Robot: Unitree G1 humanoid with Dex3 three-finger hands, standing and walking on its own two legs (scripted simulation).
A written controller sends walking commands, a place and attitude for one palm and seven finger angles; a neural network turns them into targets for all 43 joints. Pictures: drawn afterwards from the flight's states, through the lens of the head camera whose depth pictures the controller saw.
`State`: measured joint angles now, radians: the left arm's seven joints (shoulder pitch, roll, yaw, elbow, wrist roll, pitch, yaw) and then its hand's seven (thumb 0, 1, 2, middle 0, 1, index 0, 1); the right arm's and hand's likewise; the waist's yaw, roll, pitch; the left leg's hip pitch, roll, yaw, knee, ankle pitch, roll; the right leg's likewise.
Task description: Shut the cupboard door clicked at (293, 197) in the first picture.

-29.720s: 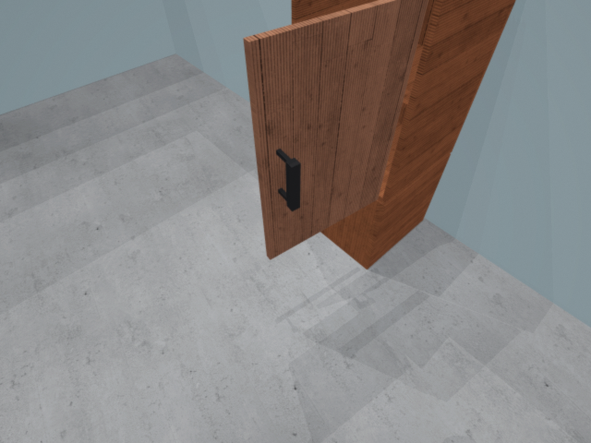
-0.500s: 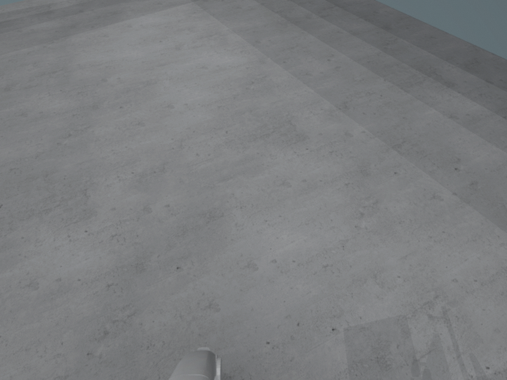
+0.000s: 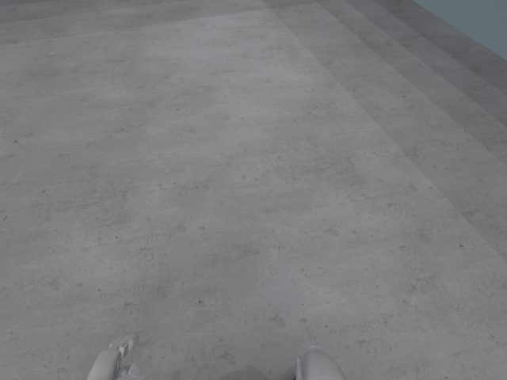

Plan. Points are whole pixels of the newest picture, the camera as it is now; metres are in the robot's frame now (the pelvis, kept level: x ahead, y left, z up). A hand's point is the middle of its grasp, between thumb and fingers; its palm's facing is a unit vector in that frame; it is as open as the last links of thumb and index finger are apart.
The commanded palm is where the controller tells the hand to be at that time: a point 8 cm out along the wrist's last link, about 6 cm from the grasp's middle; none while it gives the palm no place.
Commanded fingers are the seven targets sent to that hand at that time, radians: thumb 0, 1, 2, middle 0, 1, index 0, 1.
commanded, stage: turn to face it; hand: left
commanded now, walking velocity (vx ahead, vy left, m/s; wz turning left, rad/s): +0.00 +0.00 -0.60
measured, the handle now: out of the picture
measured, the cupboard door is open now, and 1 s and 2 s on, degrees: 52 52 52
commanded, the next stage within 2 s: none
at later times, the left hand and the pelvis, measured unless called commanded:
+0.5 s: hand (164, 351) +0.19 +0.17 -0.18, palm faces -0.09 -0.97 -0.22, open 7.3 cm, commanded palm none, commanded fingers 0.00 0.90 0.90 -0.20 -0.30 -0.20 -0.30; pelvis +0.13 -0.02 -0.01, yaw -10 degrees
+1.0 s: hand (212, 265) +0.35 +0.09 -0.16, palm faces -0.45 -0.85 -0.29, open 7.4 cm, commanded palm none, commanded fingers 0.00 0.90 0.90 -0.20 -0.30 -0.20 -0.30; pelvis +0.15 -0.04 -0.01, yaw -28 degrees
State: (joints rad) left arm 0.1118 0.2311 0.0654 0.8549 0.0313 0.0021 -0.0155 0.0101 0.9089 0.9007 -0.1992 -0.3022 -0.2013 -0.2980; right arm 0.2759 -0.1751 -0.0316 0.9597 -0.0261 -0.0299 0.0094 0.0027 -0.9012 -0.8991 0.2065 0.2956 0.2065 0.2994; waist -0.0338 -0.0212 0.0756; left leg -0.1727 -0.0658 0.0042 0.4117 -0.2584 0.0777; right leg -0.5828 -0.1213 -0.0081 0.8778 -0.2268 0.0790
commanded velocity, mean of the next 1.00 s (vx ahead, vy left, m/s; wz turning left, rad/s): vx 0.00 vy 0.00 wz -0.60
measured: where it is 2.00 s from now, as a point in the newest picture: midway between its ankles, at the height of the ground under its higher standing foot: outside the picture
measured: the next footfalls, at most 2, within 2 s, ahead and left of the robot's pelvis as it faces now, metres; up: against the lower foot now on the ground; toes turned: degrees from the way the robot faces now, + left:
right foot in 0.14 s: +0.18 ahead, -0.15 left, +0.00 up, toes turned -4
left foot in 0.52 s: +0.22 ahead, +0.09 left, +0.00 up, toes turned -10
